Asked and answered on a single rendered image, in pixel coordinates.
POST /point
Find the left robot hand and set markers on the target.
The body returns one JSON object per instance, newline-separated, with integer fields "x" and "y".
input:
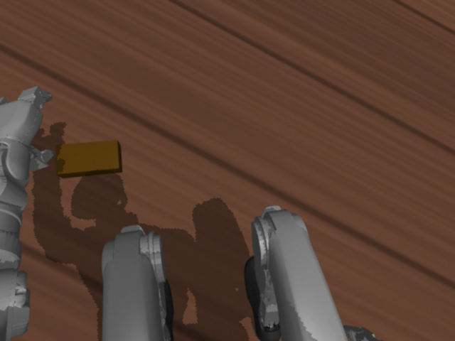
{"x": 20, "y": 120}

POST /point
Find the small box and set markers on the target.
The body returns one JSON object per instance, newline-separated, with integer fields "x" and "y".
{"x": 90, "y": 158}

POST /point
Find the right robot hand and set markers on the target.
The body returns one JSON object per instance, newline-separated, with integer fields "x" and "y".
{"x": 359, "y": 334}

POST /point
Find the left robot arm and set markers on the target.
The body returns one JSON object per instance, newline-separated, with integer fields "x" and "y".
{"x": 14, "y": 296}

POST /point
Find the right robot foot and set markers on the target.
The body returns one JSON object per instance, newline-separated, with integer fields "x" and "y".
{"x": 253, "y": 295}

